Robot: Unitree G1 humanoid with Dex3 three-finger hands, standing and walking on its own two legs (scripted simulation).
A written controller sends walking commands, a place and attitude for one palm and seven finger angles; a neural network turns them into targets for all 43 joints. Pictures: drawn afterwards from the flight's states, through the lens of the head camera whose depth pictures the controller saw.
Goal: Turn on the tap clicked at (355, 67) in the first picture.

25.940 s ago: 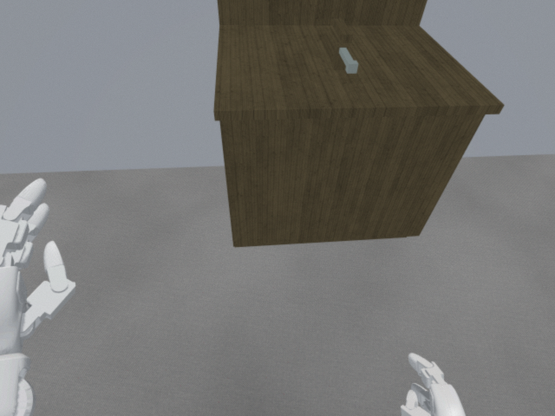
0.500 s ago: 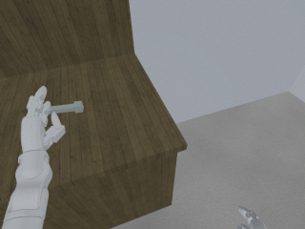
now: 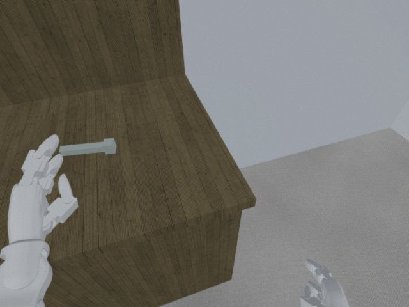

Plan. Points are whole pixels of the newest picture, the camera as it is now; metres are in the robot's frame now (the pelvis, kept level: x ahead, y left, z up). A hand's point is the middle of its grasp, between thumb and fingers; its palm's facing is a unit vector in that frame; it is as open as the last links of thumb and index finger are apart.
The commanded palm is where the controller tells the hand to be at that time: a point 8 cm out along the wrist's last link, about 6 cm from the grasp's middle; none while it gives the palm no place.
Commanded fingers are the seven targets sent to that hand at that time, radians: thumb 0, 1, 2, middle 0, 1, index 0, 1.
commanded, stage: draw the hand back beside the body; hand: left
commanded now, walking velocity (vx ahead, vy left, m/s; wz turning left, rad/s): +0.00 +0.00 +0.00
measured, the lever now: (109, 146) +0.45 +0.30 +0.05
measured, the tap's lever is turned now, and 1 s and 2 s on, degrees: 79 79 79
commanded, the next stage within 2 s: step back with the hand held close in 0.46 s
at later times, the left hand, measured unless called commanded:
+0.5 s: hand (65, 217) +0.20 +0.24 +0.15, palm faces +0.42 -0.84 -0.34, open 7.4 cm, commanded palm +0.15 +0.28 +0.17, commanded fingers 0.00 0.90 0.90 -0.20 -0.30 -0.20 -0.30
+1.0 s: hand (46, 237) +0.17 +0.25 +0.15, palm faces +0.32 -0.83 -0.45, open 7.4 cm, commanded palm +0.12 +0.29 +0.17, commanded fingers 0.00 0.90 0.90 -0.20 -0.30 -0.20 -0.30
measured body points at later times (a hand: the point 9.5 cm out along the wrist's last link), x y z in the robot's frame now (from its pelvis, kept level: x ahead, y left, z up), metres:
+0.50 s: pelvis +0.00 +0.00 +0.00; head -0.02 -0.03 +0.44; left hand +0.17 +0.28 +0.17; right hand +0.20 -0.22 -0.09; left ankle +0.00 +0.12 -0.74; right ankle -0.04 -0.11 -0.74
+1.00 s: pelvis -0.05 +0.02 -0.01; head -0.03 +0.01 +0.44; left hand +0.14 +0.30 +0.17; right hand +0.13 -0.22 -0.09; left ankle +0.00 +0.12 -0.74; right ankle -0.04 -0.11 -0.74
